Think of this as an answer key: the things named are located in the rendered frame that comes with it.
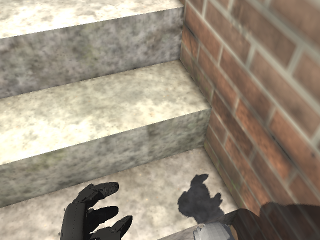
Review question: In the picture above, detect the right robot thigh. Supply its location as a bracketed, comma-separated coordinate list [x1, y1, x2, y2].
[193, 221, 235, 240]

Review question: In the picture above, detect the left robot hand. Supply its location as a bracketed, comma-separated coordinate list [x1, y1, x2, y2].
[58, 182, 133, 240]

